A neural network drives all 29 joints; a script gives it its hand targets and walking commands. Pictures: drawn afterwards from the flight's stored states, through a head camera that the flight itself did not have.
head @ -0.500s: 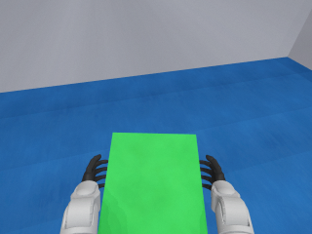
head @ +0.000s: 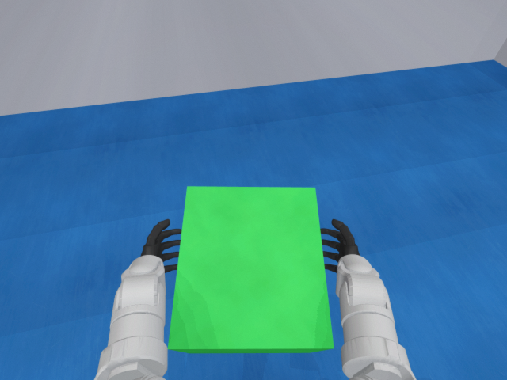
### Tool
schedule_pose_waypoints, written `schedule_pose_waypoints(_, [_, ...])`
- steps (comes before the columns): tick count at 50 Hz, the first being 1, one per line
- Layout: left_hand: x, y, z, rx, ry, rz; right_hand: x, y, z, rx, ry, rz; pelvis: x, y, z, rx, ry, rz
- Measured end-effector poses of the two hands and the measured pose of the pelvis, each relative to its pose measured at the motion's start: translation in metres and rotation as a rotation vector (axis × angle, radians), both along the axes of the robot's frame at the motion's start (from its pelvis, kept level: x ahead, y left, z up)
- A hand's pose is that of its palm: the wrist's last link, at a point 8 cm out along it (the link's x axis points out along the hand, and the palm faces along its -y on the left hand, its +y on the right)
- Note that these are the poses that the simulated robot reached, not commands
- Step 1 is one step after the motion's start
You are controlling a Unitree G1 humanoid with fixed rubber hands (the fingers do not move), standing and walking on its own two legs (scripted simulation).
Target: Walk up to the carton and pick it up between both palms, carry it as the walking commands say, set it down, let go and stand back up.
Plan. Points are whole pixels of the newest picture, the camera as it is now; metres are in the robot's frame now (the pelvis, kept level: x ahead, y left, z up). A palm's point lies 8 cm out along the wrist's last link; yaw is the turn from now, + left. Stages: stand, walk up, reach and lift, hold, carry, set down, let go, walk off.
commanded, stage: set down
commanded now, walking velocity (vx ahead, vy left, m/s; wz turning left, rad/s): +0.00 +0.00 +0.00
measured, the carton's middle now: (250, 272) +0.34 +0.01 -0.08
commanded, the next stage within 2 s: none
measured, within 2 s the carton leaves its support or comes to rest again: neither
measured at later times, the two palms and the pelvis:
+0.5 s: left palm (162, 275) +0.34 +0.18 -0.09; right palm (328, 274) +0.35 -0.15 -0.09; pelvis -0.01 +0.02 -0.04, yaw +0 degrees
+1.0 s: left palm (174, 279) +0.38 +0.18 -0.18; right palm (319, 279) +0.38 -0.15 -0.18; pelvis -0.03 +0.01 -0.11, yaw +0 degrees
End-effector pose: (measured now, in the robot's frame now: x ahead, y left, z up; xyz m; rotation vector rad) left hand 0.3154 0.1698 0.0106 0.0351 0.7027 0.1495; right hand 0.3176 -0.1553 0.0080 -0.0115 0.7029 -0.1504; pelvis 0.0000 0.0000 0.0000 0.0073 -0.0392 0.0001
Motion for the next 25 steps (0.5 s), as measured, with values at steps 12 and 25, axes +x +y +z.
schedule_pose_waypoints(12, [0.008, 0.013, -0.047, -0.002, 0.021, 0.026, 0.014, 0.014, -0.048, 0.0, 0.017, 0.012, 0.002, 0.002, -0.011, -0.01, 0.2, 0.019])
schedule_pose_waypoints(25, [0.029, 0.01, -0.098, -0.034, 0.022, 0.013, 0.027, 0.01, -0.096, -0.004, 0.017, -0.011, -0.007, 0.016, -0.037, -0.009, 0.427, 0.001])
